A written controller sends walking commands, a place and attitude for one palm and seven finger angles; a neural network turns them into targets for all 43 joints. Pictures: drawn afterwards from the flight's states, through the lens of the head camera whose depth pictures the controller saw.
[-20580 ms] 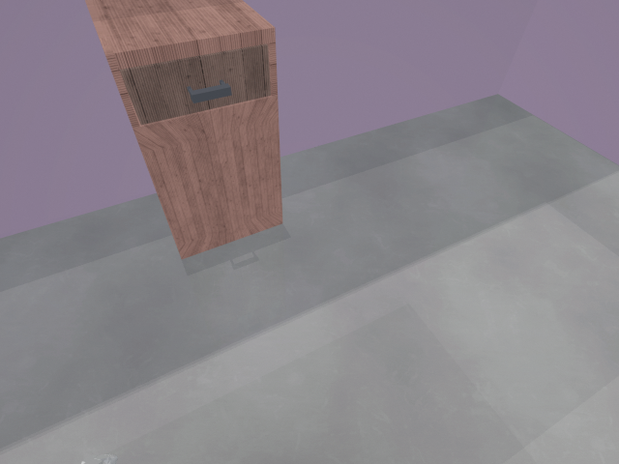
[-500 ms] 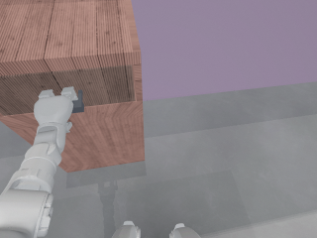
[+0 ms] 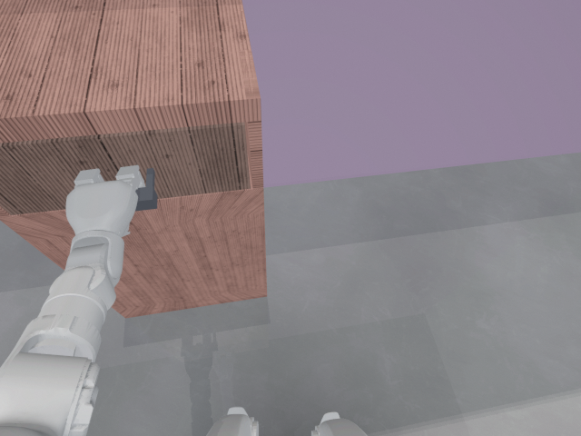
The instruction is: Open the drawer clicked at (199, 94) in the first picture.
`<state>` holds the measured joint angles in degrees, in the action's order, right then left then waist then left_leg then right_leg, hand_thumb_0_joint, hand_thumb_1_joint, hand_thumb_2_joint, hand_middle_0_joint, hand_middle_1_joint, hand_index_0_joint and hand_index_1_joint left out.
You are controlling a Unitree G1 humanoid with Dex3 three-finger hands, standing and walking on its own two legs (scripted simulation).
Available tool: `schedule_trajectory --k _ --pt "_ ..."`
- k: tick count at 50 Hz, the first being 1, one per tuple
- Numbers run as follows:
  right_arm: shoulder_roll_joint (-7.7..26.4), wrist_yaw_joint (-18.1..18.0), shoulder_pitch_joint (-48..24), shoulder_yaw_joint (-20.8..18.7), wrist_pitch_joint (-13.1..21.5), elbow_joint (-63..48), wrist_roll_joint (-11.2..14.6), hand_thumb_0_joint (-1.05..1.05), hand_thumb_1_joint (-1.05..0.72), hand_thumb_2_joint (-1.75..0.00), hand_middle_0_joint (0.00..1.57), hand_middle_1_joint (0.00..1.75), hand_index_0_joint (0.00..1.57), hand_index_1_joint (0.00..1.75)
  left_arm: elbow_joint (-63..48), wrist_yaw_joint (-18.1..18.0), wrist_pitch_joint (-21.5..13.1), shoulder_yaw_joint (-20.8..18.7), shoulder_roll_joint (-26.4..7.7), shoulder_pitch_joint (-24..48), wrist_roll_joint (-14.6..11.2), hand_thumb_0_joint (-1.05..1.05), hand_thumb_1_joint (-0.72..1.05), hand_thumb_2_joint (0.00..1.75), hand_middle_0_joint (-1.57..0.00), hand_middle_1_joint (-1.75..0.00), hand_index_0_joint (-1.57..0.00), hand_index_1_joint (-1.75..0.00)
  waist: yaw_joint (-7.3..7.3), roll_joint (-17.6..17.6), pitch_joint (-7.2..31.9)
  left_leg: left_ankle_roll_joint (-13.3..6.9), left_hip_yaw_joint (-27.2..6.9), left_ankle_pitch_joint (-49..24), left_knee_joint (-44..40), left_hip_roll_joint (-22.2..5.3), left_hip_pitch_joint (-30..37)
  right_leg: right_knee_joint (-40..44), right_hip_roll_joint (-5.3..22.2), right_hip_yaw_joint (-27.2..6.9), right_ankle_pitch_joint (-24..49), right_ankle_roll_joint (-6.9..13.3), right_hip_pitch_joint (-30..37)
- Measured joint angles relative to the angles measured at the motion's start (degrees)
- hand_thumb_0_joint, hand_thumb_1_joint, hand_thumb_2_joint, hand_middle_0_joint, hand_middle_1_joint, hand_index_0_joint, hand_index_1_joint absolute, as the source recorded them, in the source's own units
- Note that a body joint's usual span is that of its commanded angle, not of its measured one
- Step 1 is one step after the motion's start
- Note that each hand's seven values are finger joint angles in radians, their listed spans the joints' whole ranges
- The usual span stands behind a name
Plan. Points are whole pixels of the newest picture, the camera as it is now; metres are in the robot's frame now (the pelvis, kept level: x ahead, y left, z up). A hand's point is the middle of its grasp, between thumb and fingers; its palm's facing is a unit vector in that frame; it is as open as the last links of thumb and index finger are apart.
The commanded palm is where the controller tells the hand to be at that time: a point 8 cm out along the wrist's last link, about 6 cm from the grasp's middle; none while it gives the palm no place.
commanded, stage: pull the drawer open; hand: left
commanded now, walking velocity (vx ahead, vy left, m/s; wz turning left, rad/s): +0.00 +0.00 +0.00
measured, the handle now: (118, 189) +0.48 +0.26 +0.00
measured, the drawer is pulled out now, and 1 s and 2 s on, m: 0.00 0.15 0.25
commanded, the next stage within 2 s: none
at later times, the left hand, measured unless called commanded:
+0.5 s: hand (116, 264) +0.36 +0.25 -0.02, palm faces +0.00 -0.05 -1.00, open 5.7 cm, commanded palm +0.33 +0.24 +0.04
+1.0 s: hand (113, 316) +0.29 +0.23 -0.02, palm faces +0.00 -0.05 -1.00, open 5.7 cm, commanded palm +0.26 +0.23 +0.04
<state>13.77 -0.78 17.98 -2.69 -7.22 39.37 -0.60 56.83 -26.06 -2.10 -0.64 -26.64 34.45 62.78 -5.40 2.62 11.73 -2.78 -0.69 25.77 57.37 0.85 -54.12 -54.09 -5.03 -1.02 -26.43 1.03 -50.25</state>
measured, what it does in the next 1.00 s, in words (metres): stands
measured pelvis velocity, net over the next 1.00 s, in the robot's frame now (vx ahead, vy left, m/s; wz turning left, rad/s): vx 0.00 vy -0.01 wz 0.03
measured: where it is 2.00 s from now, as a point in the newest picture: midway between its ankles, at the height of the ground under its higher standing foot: outside the picture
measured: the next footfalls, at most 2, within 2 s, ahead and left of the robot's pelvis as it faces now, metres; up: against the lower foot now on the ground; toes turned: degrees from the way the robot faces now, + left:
none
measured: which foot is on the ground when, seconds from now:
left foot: down 0.00-1.00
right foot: down 0.00-1.00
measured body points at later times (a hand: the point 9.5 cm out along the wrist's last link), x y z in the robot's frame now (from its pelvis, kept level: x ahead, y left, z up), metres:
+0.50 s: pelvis +0.02 +0.01 +0.01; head +0.09 +0.01 +0.46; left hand +0.36 +0.25 +0.03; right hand +0.13 -0.26 -0.11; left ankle +0.00 +0.09 -0.67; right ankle -0.02 -0.12 -0.67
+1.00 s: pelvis +0.00 -0.01 +0.01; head +0.05 -0.02 +0.46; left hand +0.28 +0.23 +0.03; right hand +0.16 -0.26 -0.11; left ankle +0.00 +0.09 -0.67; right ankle -0.02 -0.12 -0.67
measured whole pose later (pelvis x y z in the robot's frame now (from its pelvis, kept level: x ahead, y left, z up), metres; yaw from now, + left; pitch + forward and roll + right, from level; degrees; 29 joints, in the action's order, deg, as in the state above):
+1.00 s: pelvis +0.00 -0.01 +0.01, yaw +2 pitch +15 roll -1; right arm 13.3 -0.8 11.6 -2.4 -5.0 36.4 -1.2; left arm 25.3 -29.4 3.4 5.3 -19.0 0.1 61.9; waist -0.3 3.0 10.8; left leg -2.0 -1.1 26.2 54.9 1.7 -43.5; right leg -53.2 -4.2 -0.6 -27.9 1.9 -40.1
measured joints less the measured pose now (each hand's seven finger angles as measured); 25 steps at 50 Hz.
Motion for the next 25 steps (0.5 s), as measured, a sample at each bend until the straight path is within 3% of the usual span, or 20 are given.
schedule_trajectory --k 14,25 --pt "-0.36 0.58 -0.05 -0.81 -0.68 -0.86 0.22 0.0 -0.91 -0.9 0.2 0.3 0.2 0.3 -11.82 -0.65 1.67 0.28 3.06 -12.29 -1.25 0.01 0.69 0.78 -0.31 -1.35 -0.41 -1.35 1.44 0.26 0.3 -0.36 1.07 0.51 -2.71 -0.13 4.95 2.8 -0.04 -1.3 -0.06 -0.28 4.68" --pt "-0.47 0.57 -3.7 -0.6 0.26 -2.29 0.07 0.0 -0.91 -0.9 0.2 0.3 0.2 0.3 -20.84 -2.39 4.97 4.43 6.31 -21.28 -0.87 0.0 0.69 0.81 -0.3 -1.35 -0.41 -1.35 3.17 0.21 -0.2 -0.36 0.19 0.49 -3.86 0.66 8.59 4.04 0.72 -0.45 -0.46 -0.28 8.74"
